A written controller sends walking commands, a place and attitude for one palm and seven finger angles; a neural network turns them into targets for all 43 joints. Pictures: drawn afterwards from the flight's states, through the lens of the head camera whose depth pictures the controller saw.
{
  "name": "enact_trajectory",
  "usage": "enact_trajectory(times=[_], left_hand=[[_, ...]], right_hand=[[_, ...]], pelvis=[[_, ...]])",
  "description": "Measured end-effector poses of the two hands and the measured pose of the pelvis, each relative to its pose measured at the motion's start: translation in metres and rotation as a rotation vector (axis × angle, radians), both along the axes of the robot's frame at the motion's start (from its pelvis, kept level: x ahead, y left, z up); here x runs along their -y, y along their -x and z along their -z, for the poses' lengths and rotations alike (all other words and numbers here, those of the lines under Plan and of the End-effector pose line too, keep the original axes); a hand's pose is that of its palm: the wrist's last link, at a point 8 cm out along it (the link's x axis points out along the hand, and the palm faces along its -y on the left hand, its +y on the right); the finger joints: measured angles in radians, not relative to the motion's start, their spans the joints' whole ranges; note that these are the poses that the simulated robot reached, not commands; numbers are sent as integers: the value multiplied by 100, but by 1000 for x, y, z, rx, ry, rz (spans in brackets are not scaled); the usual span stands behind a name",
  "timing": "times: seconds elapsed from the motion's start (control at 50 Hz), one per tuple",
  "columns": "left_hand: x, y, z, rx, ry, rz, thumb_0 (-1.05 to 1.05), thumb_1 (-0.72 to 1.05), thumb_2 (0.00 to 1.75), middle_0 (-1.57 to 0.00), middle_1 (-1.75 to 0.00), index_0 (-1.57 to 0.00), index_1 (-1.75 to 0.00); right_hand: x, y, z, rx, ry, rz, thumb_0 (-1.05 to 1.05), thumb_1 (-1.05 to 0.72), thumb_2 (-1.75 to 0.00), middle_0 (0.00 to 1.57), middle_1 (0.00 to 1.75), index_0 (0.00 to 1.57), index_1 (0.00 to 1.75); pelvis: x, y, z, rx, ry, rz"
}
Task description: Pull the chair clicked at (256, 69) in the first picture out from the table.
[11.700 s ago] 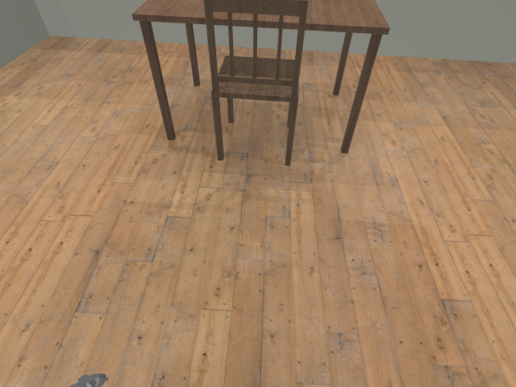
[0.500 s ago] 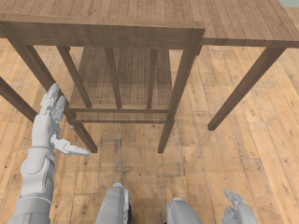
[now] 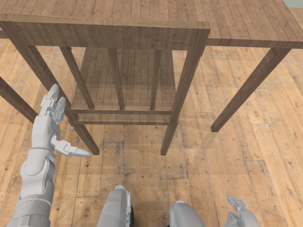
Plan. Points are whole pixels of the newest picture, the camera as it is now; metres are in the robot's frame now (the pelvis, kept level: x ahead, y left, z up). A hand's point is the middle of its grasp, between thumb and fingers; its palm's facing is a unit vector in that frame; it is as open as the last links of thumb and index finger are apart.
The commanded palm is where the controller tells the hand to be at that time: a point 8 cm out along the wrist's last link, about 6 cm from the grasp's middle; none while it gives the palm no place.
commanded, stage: aim the fingers beside a spindle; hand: left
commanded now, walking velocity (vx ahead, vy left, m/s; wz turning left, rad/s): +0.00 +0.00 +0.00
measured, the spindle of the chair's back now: (118, 83) +0.50 +0.12 +0.02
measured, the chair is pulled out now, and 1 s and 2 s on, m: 0.00 0.00 0.00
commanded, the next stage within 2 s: push the fingers through the gap in 1.76 s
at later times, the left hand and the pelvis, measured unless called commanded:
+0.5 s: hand (76, 132) +0.35 +0.21 +0.01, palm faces +0.04 -1.00 -0.03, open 16.9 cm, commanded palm +0.33 +0.25 +0.02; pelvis +0.00 +0.00 +0.00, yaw +0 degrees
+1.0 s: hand (75, 128) +0.35 +0.20 +0.03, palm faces +0.07 -1.00 -0.07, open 16.9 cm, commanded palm +0.33 +0.24 +0.03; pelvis +0.00 +0.00 +0.00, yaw +0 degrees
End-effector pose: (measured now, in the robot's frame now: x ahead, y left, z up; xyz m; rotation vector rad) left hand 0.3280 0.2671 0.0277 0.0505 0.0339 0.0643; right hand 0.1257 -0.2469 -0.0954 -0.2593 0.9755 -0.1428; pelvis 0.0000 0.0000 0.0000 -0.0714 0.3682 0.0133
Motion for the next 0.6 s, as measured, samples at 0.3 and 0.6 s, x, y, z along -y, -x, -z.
enact_trajectory(times=[0.3, 0.6], left_hand=[[12, -2, -1, 54, 2, 31, -2, -50, 30, -7, -8, -6, -8], [16, 6, 5, 27, 12, 32, -2, -50, 30, -6, -8, -6, -8]], right_hand=[[0, -9, -2, 20, 29, -16, 1, -90, -90, 20, 30, 21, 30], [-3, -8, -1, 7, 21, -23, 1, -90, -90, 20, 30, 21, 30]], pelvis=[[-4, 1, 3, 3, 9, -7], [-4, -1, 2, 1, 8, -8]])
